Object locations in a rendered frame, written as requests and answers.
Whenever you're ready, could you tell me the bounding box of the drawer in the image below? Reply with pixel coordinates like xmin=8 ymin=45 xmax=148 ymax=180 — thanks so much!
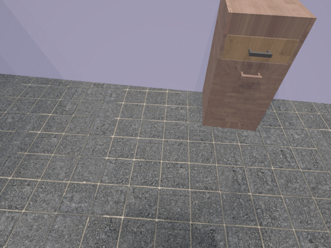
xmin=222 ymin=35 xmax=300 ymax=64

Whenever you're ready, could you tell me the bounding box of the handle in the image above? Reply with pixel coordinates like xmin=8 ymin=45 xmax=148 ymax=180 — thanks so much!
xmin=241 ymin=74 xmax=262 ymax=81
xmin=248 ymin=49 xmax=273 ymax=58

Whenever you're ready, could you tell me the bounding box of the cabinet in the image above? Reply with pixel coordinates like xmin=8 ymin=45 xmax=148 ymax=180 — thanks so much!
xmin=202 ymin=0 xmax=317 ymax=131

